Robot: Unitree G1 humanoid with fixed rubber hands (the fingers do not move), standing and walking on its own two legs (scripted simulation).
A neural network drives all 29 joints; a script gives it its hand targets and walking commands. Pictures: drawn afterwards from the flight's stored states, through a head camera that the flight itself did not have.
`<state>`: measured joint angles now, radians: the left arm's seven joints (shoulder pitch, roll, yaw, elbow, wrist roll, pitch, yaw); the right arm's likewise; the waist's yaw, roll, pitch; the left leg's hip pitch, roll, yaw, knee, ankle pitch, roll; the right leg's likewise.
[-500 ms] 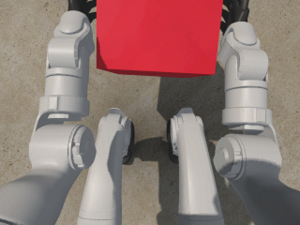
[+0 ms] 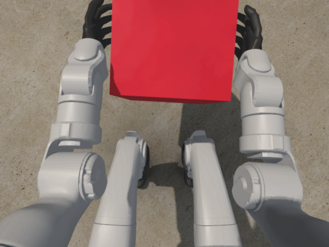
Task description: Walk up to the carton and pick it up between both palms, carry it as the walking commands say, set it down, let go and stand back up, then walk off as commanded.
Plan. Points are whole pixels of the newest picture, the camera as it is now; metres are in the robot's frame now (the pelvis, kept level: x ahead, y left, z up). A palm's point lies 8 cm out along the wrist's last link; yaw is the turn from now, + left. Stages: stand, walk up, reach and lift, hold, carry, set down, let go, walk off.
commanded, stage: reach and lift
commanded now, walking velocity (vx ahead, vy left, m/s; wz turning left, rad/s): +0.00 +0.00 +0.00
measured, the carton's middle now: (171, 38) +0.55 -0.02 -0.12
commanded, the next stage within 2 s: none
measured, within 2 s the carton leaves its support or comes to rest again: neither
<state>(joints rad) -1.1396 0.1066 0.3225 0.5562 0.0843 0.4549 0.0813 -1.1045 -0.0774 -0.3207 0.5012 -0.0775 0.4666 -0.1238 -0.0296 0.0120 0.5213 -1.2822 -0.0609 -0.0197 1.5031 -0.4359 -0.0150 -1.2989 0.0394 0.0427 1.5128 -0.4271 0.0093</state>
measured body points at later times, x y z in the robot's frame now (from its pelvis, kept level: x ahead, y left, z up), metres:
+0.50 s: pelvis +0.01 +0.00 +0.06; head +0.26 -0.02 +0.43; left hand +0.50 +0.14 +0.02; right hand +0.48 -0.17 +0.01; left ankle +0.15 +0.12 -0.55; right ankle +0.15 -0.12 -0.55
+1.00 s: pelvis +0.11 +0.00 +0.14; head +0.14 -0.01 +0.59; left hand +0.48 +0.14 +0.15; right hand +0.46 -0.17 +0.14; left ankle +0.15 +0.12 -0.55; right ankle +0.15 -0.12 -0.55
